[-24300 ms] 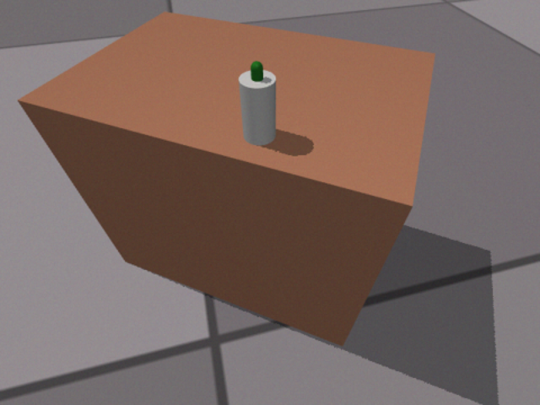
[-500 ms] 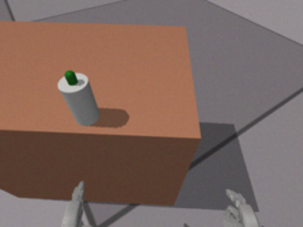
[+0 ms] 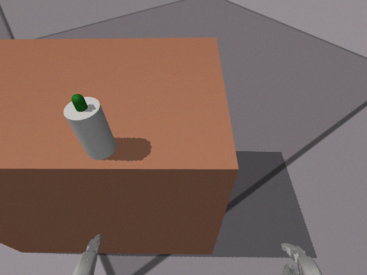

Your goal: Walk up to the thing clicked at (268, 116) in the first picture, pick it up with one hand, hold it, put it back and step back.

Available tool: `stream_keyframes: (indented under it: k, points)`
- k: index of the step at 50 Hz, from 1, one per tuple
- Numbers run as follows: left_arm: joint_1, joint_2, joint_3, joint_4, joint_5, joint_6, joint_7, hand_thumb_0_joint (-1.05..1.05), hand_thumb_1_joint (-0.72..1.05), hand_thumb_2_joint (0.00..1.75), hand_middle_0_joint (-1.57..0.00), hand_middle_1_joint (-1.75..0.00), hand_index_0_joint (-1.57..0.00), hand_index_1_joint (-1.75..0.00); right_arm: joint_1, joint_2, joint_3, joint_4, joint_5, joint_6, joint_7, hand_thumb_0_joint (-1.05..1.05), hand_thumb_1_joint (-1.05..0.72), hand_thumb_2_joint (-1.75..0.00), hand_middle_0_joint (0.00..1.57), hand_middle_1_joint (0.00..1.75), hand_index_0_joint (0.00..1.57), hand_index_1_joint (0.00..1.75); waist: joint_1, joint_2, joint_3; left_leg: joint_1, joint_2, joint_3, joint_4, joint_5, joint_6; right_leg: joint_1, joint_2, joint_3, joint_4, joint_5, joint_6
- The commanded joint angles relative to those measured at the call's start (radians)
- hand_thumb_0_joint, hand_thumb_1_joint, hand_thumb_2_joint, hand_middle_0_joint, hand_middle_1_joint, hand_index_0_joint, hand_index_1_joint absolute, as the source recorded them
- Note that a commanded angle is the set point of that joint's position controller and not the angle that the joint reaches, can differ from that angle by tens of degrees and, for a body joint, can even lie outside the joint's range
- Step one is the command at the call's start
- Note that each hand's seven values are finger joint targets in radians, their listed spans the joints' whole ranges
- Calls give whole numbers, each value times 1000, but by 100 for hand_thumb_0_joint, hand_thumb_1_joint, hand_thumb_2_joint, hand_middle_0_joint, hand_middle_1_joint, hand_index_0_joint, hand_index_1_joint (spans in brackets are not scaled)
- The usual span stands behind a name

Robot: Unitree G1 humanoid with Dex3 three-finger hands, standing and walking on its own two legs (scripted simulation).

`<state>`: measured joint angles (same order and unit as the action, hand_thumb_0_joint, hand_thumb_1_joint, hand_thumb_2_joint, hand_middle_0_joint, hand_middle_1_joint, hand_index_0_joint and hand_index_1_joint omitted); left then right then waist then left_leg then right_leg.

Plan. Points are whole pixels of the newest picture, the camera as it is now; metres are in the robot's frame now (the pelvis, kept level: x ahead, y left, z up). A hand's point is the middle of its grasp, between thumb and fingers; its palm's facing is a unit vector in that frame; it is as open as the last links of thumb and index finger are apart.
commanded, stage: home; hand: left
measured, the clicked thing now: (90, 125) +0.41 +0.23 +0.12
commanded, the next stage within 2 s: stand in 1.60 s
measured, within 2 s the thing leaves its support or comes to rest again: neither
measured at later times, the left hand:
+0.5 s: hand out of the picture +0.02 +0.27 -0.14, palm faces -0.06 -0.92 -0.39, open 17.7 cm
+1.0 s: hand out of the picture +0.04 +0.25 -0.14, palm faces -0.05 -0.93 -0.36, open 17.7 cm
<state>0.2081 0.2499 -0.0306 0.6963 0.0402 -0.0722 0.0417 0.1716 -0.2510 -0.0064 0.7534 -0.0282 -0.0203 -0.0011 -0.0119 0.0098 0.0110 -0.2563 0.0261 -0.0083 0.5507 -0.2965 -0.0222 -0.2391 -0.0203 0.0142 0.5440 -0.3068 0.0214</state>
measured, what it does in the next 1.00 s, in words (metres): stands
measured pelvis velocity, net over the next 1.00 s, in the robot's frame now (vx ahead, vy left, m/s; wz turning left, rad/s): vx -0.02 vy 0.00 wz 0.01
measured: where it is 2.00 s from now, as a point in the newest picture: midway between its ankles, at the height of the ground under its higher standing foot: outside the picture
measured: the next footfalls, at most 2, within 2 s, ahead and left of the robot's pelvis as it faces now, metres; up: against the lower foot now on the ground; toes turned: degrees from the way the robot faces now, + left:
none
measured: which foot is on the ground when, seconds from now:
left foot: down 0.00-1.00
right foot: down 0.00-1.00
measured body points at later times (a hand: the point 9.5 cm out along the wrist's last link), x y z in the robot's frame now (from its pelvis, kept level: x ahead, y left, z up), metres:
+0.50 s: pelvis -0.02 +0.00 +0.01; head -0.03 -0.01 +0.46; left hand +0.03 +0.31 -0.11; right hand +0.04 -0.30 -0.13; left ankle +0.00 +0.13 -0.73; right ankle -0.01 -0.13 -0.73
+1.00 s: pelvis -0.02 +0.00 +0.01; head -0.02 +0.00 +0.46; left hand +0.04 +0.30 -0.12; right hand +0.04 -0.30 -0.12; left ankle +0.00 +0.13 -0.73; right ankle -0.01 -0.14 -0.73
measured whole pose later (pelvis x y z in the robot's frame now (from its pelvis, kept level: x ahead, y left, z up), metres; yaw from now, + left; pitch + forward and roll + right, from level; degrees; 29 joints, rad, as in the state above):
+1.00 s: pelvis -0.02 +0.00 +0.01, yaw +0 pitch -3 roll +0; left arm 0.14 0.36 -0.03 1.12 0.02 -0.01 0.00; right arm 0.15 -0.35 0.00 1.11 -0.01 0.00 0.02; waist 0.00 0.00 0.03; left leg -0.14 0.03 -0.01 0.34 -0.16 -0.03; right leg -0.13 -0.02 0.01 0.35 -0.18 0.02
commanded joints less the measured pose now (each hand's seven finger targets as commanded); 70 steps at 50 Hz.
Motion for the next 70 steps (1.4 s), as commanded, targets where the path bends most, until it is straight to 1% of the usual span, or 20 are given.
stream_keyframes:
  k: [1,3,9,11,13,21,22,26,32,35,36,39,43,46,52,56,60,63,66,70]
  points:
    - [-38,238,69,10,-12,-9,-3,0,-61,1,-4,-4,-4,-4,-17,-223,-62,-10,1,-17,2,0,-90,-90,20,30,20,30,-1,-20,-80,80,71,-60,-89,276,50,11,-90,43,-90,297,-59]
    - [-52,258,62,58,-13,-3,-8,0,-61,1,-4,-4,-4,-4,-27,-233,-57,26,1,-14,6,0,-90,-90,20,30,20,30,-2,-2,-48,69,69,-65,-121,246,46,10,-89,51,-121,241,-57]
    - [-66,302,46,193,-18,11,-17,0,-61,1,-4,-4,-4,-4,-62,-269,-46,140,7,-7,9,0,-90,-90,20,30,20,30,7,9,-52,124,76,-81,-165,272,43,47,-93,58,-168,243,-55]
    - [-79,316,44,230,-20,17,-18,0,-61,2,-4,-4,-4,-4,-59,-279,-41,174,9,-4,9,0,-90,-90,20,30,20,30,5,2,-46,121,73,-76,-188,234,44,60,-97,68,-187,222,-54]
    - [-76,330,41,264,-21,25,-20,0,-61,1,-4,-4,-4,-4,-64,-289,-37,205,8,0,9,0,-90,-90,20,30,20,30,7,-7,-12,122,72,-83,-216,171,42,32,-95,70,-215,144,-53]
    - [-74,348,38,339,-25,31,-23,0,-61,2,-4,-4,-4,-4,-57,-315,-28,275,9,0,7,0,-90,-90,20,30,20,30,14,-2,-9,113,78,-91,-261,150,40,69,-95,74,-245,139,-47]
    - [-71,350,40,349,-26,35,-23,0,-61,2,-4,-4,-4,-4,-51,-313,-27,285,8,2,7,0,-90,-90,20,30,20,30,13,-4,20,95,72,-93,-276,88,37,44,-91,78,-258,69,-45]
    - [-71,356,44,360,-22,35,-23,0,-60,3,-4,-4,-4,-4,-47,-315,-30,293,9,4,8,0,-90,-90,20,30,20,30,9,-15,14,112,73,-91,-267,86,41,30,-96,88,-280,42,-46]
    - [-72,342,46,368,-26,34,-24,0,-61,2,-4,-4,-4,-4,-52,-312,-28,300,9,-2,5,0,-90,-90,20,30,20,30,15,9,4,111,81,-94,-273,118,41,59,-98,86,-267,113,-46]
    - [-76,338,49,371,-25,37,-24,0,-61,2,-4,-4,-4,-4,-43,-312,-27,305,11,1,5,0,-90,-90,20,30,20,30,14,-6,34,75,75,-94,-281,74,41,56,-93,82,-280,50,-42]
    - [-81,343,49,367,-24,36,-24,0,-61,2,-4,-4,-4,-4,-48,-308,-29,302,11,1,5,0,-90,-90,20,30,20,30,16,-20,11,97,79,-93,-272,113,41,62,-96,83,-276,74,-45]
    - [-89,335,49,365,-26,36,-26,0,-61,2,-4,-4,-4,-4,-40,-312,-29,305,12,1,5,0,-90,-90,20,30,20,30,10,-6,21,86,76,-90,-274,95,39,57,-96,90,-287,48,-43]
    - [-91,334,49,364,-27,36,-26,0,-61,2,-4,-4,-4,-4,-56,-309,-28,299,15,-2,3,0,-90,-90,20,30,20,30,13,-1,-19,114,86,-91,-266,164,39,90,-101,84,-266,156,-46]
    - [-92,332,49,367,-29,36,-26,0,-61,2,-4,-4,-4,-4,-45,-311,-27,304,15,0,3,0,-90,-90,20,30,20,30,9,-10,-5,107,83,-87,-272,153,40,86,-99,81,-270,144,-43]
    - [-103,329,52,370,-29,37,-27,0,-61,2,-4,-4,-4,-4,-56,-317,-24,304,17,-2,0,0,-90,-90,20,30,20,30,11,0,-23,127,92,-87,-269,195,41,112,-104,78,-258,210,-42]
    - [-100,329,54,374,-28,40,-29,0,-60,3,-4,-5,-5,-5,-62,-316,-24,304,17,0,0,0,-90,-90,20,30,20,30,12,-5,20,113,86,-89,-285,119,38,70,-96,74,-278,112,-40]
    - [-105,328,56,371,-28,39,-27,0,-61,2,-4,-4,-4,-4,-64,-317,-26,304,16,0,-1,0,-90,-90,20,30,20,30,12,-16,-2,118,89,-91,-273,172,37,94,-101,73,-275,159,-40]
    - [-103,324,55,370,-29,37,-29,0,-60,3,-4,-5,-4,-4,-70,-320,-26,304,18,-4,-2,0,-90,-90,20,30,20,30,12,8,-34,148,95,-84,-261,236,39,120,-106,73,-264,240,-40]
    - [-113,327,57,373,-29,41,-28,0,-61,2,-4,-4,-4,-4,-73,-317,-26,304,16,-2,-4,0,-90,-90,20,30,20,30,11,-13,-17,137,93,-85,-272,215,36,112,-100,66,-259,212,-41]
    - [-107,323,57,371,-30,40,-29,0,-60,3,-4,-5,-4,-4,-68,-321,-26,307,17,-2,-4,0,-90,-90,20,30,20,30,13,-2,-33,148,97,-82,-261,249,35,132,-106,69,-260,248,-39]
